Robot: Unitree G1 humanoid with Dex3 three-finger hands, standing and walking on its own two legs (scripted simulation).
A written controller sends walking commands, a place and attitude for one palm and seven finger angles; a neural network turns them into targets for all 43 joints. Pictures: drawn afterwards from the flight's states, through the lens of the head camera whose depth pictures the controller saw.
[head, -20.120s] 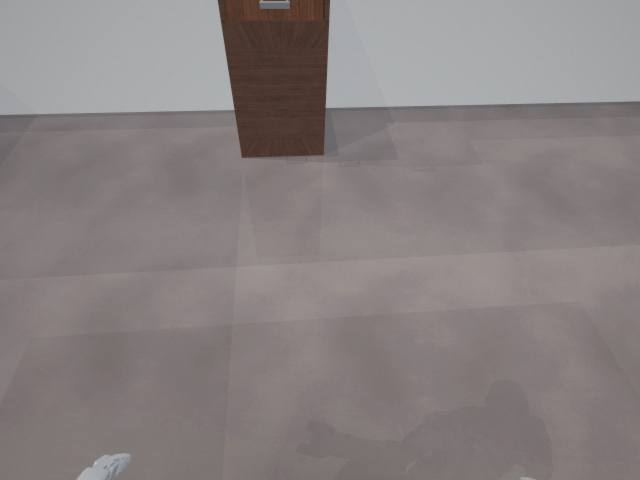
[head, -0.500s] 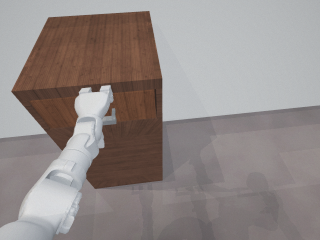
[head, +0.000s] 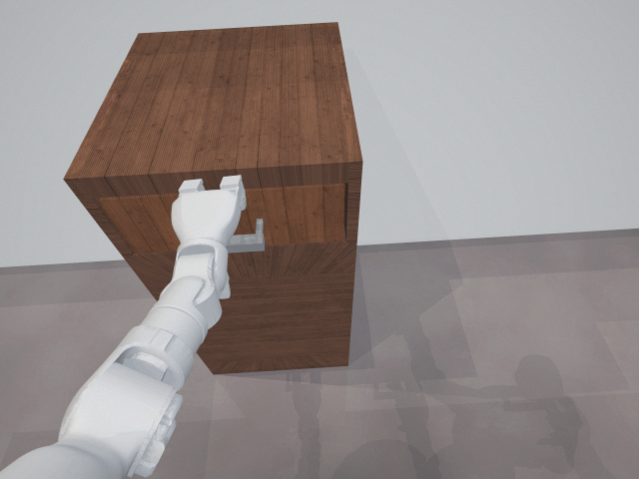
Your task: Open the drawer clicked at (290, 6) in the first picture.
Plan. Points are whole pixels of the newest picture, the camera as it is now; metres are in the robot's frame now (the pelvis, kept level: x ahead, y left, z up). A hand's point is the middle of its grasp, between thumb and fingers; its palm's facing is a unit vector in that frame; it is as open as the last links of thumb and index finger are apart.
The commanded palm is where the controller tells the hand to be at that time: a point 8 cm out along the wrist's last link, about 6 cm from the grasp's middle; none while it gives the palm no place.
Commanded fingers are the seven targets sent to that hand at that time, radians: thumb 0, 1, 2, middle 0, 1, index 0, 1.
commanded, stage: move the hooked fingers above the handle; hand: left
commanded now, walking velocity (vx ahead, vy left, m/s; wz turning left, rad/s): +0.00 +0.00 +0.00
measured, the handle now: (229, 235) +0.49 +0.15 -0.02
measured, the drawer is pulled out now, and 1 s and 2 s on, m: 0.00 0.00 0.00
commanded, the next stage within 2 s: lower the fingers behind the handle in 1.02 s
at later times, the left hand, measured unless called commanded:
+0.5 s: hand (223, 236) +0.44 +0.14 +0.04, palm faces +0.01 -0.03 -1.00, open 13.7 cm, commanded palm +0.41 +0.16 +0.10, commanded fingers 0.00 -0.50 0.30 -0.30 -1.20 -0.30 -1.20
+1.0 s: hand (220, 238) +0.44 +0.15 +0.04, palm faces +0.00 -0.04 -1.00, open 13.8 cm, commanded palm +0.41 +0.15 +0.10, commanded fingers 0.00 -0.50 0.30 -0.30 -1.20 -0.30 -1.20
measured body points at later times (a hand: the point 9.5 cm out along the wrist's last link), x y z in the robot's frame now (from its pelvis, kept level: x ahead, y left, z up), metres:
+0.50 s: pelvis +0.00 -0.01 +0.01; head +0.05 -0.03 +0.45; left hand +0.43 +0.14 +0.09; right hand +0.07 -0.27 -0.13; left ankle +0.00 +0.09 -0.71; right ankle -0.04 -0.09 -0.71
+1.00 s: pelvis +0.01 -0.02 +0.00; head +0.06 -0.04 +0.45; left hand +0.43 +0.15 +0.09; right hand +0.11 -0.29 -0.13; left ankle +0.00 +0.09 -0.71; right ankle -0.04 -0.09 -0.71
